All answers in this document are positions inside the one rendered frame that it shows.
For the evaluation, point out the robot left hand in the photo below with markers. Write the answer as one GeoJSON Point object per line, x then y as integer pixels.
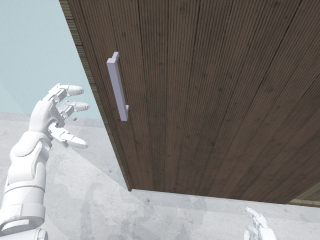
{"type": "Point", "coordinates": [45, 113]}

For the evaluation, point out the handle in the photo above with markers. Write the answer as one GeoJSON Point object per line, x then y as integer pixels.
{"type": "Point", "coordinates": [113, 70]}

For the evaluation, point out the wardrobe door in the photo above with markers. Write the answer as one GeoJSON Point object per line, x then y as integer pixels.
{"type": "Point", "coordinates": [223, 95]}
{"type": "Point", "coordinates": [312, 194]}

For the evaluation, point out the left robot forearm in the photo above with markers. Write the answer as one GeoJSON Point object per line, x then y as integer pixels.
{"type": "Point", "coordinates": [22, 205]}

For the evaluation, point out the robot right hand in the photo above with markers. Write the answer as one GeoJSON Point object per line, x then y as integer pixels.
{"type": "Point", "coordinates": [260, 223]}

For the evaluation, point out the robot left upper arm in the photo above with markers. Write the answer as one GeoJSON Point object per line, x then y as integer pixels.
{"type": "Point", "coordinates": [34, 234]}

